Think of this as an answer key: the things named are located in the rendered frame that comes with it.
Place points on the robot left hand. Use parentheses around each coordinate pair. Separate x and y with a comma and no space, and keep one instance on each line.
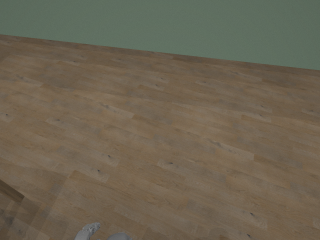
(87,231)

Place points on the table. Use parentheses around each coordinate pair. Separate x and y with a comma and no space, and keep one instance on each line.
(10,192)

